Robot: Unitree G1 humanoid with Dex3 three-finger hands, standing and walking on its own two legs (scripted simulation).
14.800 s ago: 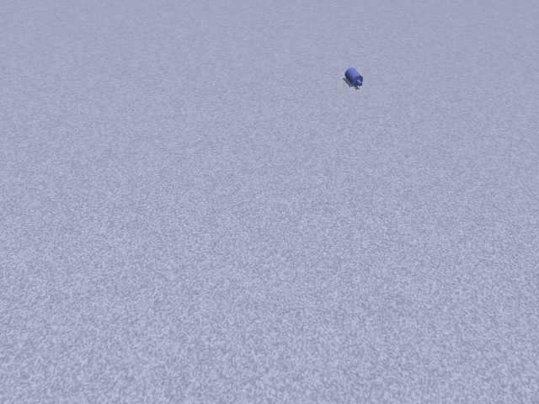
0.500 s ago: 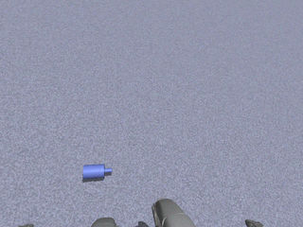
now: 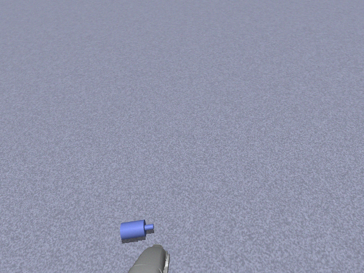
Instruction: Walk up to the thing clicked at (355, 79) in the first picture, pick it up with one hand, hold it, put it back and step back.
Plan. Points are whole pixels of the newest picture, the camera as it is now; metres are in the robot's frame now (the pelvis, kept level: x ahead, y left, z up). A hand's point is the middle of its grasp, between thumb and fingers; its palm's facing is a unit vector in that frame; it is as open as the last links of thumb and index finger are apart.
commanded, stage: walk up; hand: left
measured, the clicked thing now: (137, 228) +0.44 +0.28 -0.73
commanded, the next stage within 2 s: none
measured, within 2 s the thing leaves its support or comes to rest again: neither
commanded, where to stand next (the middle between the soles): +0.07 +0.03 m, yaw +4 degrees
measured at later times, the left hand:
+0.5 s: hand out of the picture +0.06 +0.28 -0.17, palm faces +0.05 -0.92 -0.39, open 7.4 cm
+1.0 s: hand out of the picture +0.04 +0.30 -0.15, palm faces +0.07 -0.93 -0.37, open 7.4 cm
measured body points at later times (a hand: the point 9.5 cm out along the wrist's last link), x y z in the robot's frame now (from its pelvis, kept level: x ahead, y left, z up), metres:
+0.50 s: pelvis +0.00 +0.01 -0.03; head +0.04 +0.01 +0.42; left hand +0.06 +0.32 -0.14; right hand +0.16 -0.28 -0.13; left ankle +0.11 +0.13 -0.74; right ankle +0.01 -0.11 -0.74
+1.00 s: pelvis +0.00 +0.01 +0.00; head +0.00 +0.02 +0.45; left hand +0.03 +0.34 -0.12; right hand +0.03 -0.32 -0.11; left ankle -0.04 +0.14 -0.74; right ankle +0.14 -0.13 -0.70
